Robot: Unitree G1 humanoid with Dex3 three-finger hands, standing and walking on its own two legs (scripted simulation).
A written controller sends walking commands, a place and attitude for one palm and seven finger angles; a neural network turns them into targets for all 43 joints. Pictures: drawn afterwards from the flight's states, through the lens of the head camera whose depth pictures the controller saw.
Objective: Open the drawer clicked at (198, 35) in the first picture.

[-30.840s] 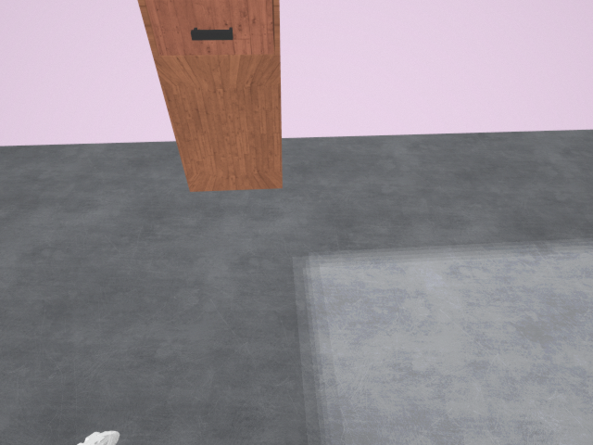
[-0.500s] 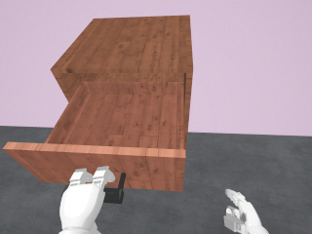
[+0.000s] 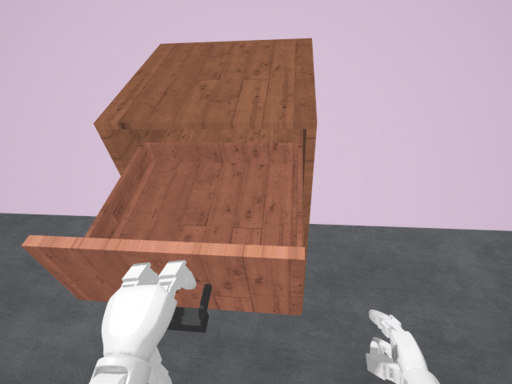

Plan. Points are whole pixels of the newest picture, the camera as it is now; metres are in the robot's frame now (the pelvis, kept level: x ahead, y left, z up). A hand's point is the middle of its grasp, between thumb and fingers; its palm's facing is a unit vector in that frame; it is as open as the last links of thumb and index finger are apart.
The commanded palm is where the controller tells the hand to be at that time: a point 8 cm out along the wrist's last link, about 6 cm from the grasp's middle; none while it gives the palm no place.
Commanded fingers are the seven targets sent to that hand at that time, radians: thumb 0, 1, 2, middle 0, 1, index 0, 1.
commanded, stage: lift the hand off the handle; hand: left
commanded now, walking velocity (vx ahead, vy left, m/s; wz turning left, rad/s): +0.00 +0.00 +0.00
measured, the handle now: (165, 302) +0.22 +0.19 +0.03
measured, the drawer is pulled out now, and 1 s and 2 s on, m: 0.30 0.30 0.30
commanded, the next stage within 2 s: draw the hand back to the body in 0.88 s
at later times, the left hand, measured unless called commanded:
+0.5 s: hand (147, 300) +0.19 +0.17 +0.11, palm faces +0.09 -0.20 -0.98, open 13.2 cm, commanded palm +0.16 +0.17 +0.19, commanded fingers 0.00 -0.50 0.30 -0.30 -1.20 -0.30 -1.20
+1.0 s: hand (133, 273) +0.19 +0.17 +0.17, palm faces +0.19 -0.24 -0.95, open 13.9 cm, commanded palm +0.15 +0.17 +0.23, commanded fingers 0.00 -0.50 0.30 -0.30 -1.20 -0.30 -1.20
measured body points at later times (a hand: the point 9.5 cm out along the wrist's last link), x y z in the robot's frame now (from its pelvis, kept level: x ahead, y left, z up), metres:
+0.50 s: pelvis +0.01 +0.00 +0.02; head -0.01 -0.05 +0.46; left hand +0.18 +0.18 +0.16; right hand +0.25 -0.18 -0.06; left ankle +0.02 +0.10 -0.71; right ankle +0.01 -0.09 -0.71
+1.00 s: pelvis +0.01 +0.00 +0.02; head -0.03 -0.06 +0.47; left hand +0.18 +0.18 +0.22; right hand +0.25 -0.19 -0.05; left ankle +0.02 +0.10 -0.71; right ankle +0.01 -0.09 -0.71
